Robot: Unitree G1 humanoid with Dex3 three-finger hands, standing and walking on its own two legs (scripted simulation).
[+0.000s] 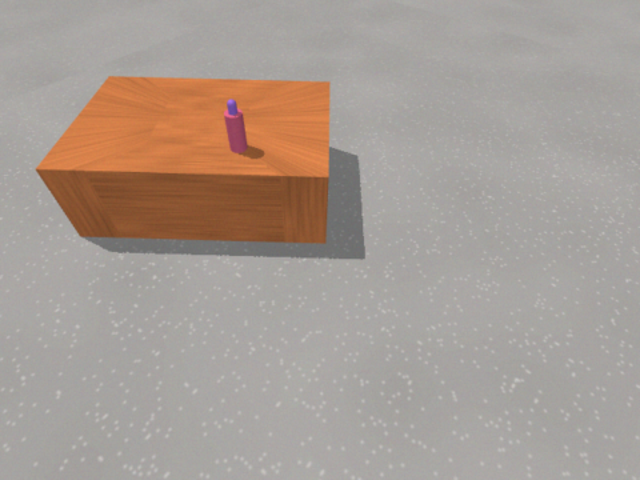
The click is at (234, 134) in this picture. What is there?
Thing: necked bottle
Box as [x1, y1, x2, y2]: [224, 99, 247, 152]
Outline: 230,99 227,102 228,108 224,112 230,148 234,152 241,152 245,150 247,147 241,110 236,107 234,100
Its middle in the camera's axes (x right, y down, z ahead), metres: -0.30 -0.42 +1.42
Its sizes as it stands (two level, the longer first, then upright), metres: 0.065 0.065 0.198
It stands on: a support 0.36 m high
